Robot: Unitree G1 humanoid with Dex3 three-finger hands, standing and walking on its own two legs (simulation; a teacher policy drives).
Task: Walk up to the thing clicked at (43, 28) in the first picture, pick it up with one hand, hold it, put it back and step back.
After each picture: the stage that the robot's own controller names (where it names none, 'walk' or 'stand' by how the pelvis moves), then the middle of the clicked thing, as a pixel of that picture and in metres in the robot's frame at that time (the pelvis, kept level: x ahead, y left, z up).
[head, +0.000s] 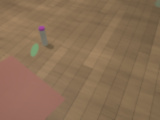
stand; (43, 36) +1.52 +0.50 -0.65
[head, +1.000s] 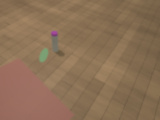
walk; (54, 41) +1.40 +0.26 -0.63
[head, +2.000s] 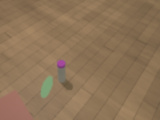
walk; (61, 71) +0.86 +0.17 -0.64
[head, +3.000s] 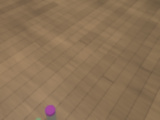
walk; (51, 116) +0.49 +0.19 -0.64
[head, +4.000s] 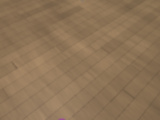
stand; out of the picture +0.40 +0.16 -0.64
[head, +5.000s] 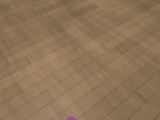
stand; out of the picture +0.40 +0.10 -0.64
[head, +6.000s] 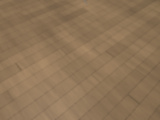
stand; out of the picture +0.37 +0.09 -0.66
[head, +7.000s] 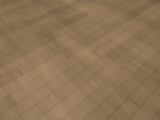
stand; out of the picture +0.37 +0.12 -0.66
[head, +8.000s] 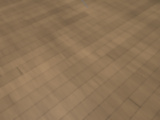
stand; out of the picture +0.37 +0.12 -0.66
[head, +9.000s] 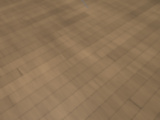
stand; out of the picture +0.35 +0.11 -0.66
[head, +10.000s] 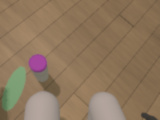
go down; (40, 70) +0.43 +0.16 -0.33
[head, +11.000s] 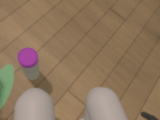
go down; (30, 66) +0.44 +0.19 -0.27
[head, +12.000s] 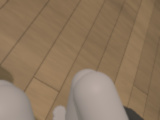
close in; out of the picture +0.42 +0.24 -0.17
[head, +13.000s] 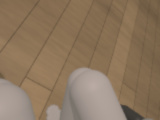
close; out of the picture +0.42 +0.25 -0.16
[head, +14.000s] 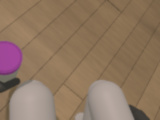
lift; (4, 69) +0.34 +0.25 -0.08
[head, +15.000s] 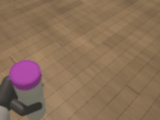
lift; (31, 95) +0.30 +0.17 +0.06
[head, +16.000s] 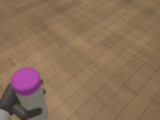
hold; (33, 101) +0.30 +0.17 +0.02
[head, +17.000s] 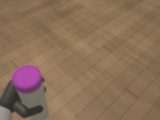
hold; (34, 98) +0.30 +0.17 +0.03
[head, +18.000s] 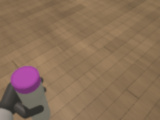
crouch; (34, 99) +0.30 +0.17 +0.03
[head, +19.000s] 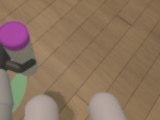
crouch; (22, 54) +0.44 +0.18 -0.05
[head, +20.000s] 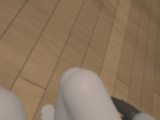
lower; out of the picture +0.43 +0.27 -0.18
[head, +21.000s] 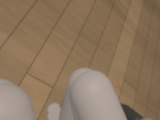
lower; out of the picture +0.42 +0.27 -0.17
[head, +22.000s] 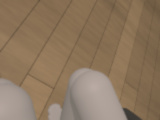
lower; out of the picture +0.42 +0.27 -0.17
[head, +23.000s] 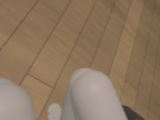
lower; out of the picture +0.41 +0.28 -0.17
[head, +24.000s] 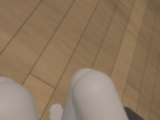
loosen; out of the picture +0.41 +0.28 -0.17
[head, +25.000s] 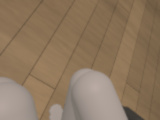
withdraw; out of the picture +0.40 +0.28 -0.17
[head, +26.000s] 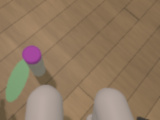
walk; (35, 63) +0.45 +0.22 -0.29
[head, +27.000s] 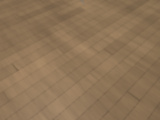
stand; out of the picture +0.37 +0.15 -0.60
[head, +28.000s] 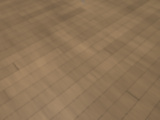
stand; out of the picture +0.39 +0.16 -0.60
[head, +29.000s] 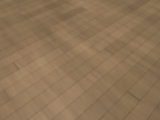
stand; out of the picture +0.37 +0.15 -0.60
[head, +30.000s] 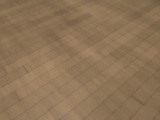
stand; out of the picture +0.41 +0.14 -0.66
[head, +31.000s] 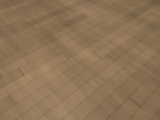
stand; out of the picture +0.37 +0.15 -0.66
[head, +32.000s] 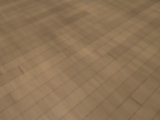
walk; out of the picture +0.36 +0.15 -0.66
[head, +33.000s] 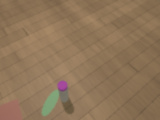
walk; (63, 92) +0.56 +0.15 -0.63
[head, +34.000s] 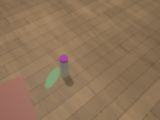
walk; (64, 66) +0.83 +0.14 -0.64
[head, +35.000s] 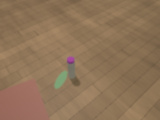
stand; (71, 68) +0.99 +0.15 -0.64
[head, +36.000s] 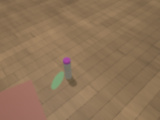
stand; (67, 68) +1.00 +0.16 -0.66
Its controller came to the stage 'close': yes
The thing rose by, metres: 0.67
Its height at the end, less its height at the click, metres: +0.00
